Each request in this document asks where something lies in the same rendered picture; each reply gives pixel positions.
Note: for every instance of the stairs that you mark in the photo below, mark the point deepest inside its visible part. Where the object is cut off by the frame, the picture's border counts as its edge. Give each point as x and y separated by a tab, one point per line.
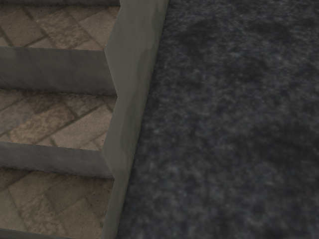
75	77

